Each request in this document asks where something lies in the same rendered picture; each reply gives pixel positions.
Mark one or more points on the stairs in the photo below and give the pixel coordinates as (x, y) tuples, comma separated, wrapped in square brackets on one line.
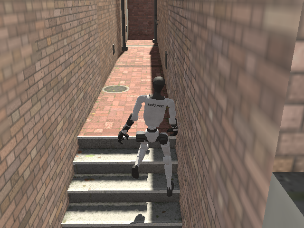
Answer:
[(122, 207)]

